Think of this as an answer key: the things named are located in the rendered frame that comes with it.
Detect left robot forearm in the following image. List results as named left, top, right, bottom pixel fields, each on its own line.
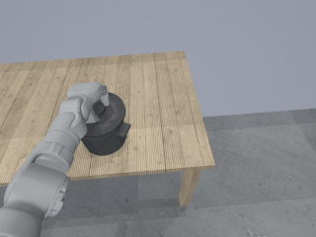
left=3, top=93, right=93, bottom=205

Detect right robot hand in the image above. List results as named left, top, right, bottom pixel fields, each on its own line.
left=246, top=227, right=267, bottom=237

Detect knob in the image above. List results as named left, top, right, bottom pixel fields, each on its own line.
left=93, top=101, right=106, bottom=117

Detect table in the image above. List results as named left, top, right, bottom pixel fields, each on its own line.
left=0, top=50, right=215, bottom=206

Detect lid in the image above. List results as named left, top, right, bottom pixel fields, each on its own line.
left=84, top=92, right=126, bottom=138

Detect robot left upper arm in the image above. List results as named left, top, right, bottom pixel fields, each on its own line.
left=0, top=162, right=70, bottom=237

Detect left robot hand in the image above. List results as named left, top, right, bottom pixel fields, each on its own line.
left=66, top=82, right=110, bottom=123

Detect pot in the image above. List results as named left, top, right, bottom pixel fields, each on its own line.
left=81, top=121, right=131, bottom=156

